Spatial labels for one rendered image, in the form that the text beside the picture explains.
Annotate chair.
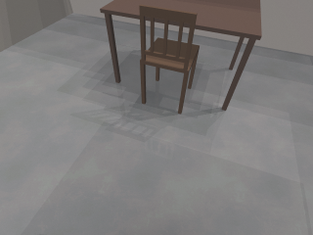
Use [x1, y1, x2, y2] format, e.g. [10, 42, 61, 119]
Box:
[139, 4, 200, 115]

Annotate table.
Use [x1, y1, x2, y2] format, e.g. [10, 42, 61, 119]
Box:
[100, 0, 262, 111]

